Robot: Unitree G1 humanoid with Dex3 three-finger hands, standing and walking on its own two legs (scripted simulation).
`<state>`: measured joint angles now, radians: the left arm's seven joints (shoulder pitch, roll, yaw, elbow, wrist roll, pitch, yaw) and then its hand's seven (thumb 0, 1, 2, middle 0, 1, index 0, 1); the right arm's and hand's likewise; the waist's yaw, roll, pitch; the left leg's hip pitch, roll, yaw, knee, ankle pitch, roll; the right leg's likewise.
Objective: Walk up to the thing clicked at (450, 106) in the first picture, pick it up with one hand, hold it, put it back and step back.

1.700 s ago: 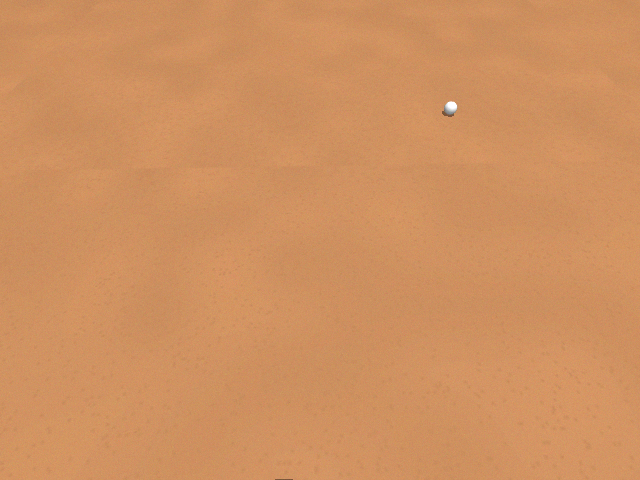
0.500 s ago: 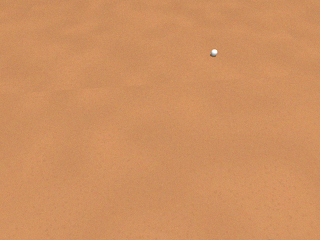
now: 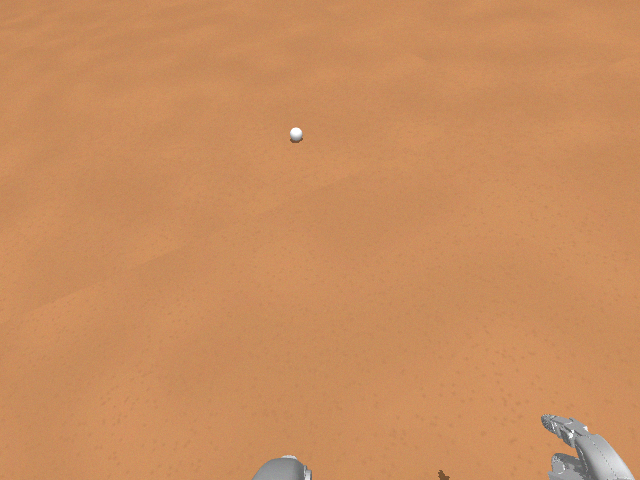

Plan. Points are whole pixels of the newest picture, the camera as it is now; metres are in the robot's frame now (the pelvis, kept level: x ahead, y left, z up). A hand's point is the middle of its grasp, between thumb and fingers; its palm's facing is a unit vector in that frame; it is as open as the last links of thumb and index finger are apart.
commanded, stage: walk up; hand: left
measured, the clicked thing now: (296, 134) +1.99 +0.40 -0.73
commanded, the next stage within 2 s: none
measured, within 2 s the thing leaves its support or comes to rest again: neither
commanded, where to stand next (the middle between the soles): +1.68 +0.70 m, yaw -74 degrees
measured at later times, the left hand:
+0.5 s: hand (186, 253) +0.56 +0.36 -0.11, palm faces -0.41 -0.77 -0.48, open 7.4 cm
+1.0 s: hand (209, 181) +0.83 +0.39 -0.13, palm faces -0.49 -0.67 -0.56, open 7.4 cm
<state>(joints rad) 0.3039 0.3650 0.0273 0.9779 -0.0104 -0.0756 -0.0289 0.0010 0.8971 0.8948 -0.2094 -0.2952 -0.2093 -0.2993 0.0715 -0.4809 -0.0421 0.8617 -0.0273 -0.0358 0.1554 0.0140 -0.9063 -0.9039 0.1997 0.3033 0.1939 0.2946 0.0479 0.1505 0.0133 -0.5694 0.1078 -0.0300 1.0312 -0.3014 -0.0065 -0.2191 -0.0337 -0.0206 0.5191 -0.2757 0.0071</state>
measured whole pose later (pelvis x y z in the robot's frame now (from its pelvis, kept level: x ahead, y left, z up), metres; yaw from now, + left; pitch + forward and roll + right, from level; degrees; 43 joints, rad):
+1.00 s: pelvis +0.64 +0.14 -0.02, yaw -34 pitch +0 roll -2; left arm 0.39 0.43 0.03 0.88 0.03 -0.10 0.07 0.00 0.89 0.89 -0.22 -0.30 -0.22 -0.30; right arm 0.12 -0.49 -0.10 0.67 -0.05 0.05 0.15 0.01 -0.90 -0.90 0.20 0.30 0.20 0.30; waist 0.02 0.13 0.04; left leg -0.63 0.17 -0.08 0.88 -0.20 -0.01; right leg -0.27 -0.10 0.04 0.69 -0.43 0.03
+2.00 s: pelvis +1.09 +0.31 -0.03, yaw -55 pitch +0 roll -1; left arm 0.27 0.44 0.05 0.90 -0.02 -0.07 0.10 0.00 0.90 0.89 -0.21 -0.30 -0.21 -0.30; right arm 0.28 -0.43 -0.10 0.70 -0.08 0.08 0.06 0.01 -0.90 -0.90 0.20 0.30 0.20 0.30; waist -0.09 0.06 0.12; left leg -0.36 0.02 0.13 0.80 -0.43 0.07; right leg -0.54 0.00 -0.12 0.91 -0.39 -0.04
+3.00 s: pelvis +1.43 +0.61 -0.05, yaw -63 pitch -1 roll +0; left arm 0.32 0.48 0.07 0.79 0.05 -0.07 0.10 0.00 0.89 0.89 -0.22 -0.30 -0.22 -0.30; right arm 0.22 -0.52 -0.14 0.68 -0.06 0.12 0.09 0.01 -0.90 -0.90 0.20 0.30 0.20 0.30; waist 0.01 0.12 0.11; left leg -0.46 0.11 -0.06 0.99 -0.51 0.01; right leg -0.59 -0.17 0.08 0.86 -0.29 0.01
